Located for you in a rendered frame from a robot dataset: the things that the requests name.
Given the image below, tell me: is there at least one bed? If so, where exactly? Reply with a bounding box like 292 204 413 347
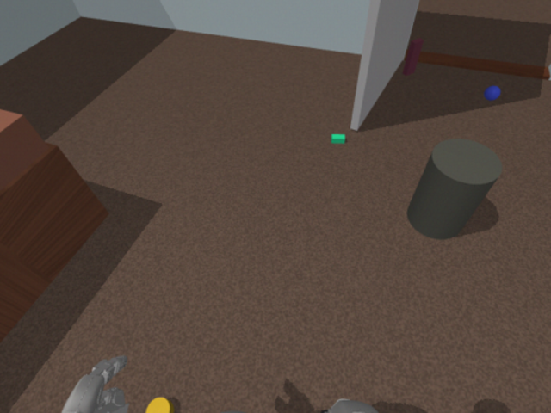
0 109 109 342

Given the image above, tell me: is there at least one left robot hand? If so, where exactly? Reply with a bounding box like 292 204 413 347
62 355 129 413

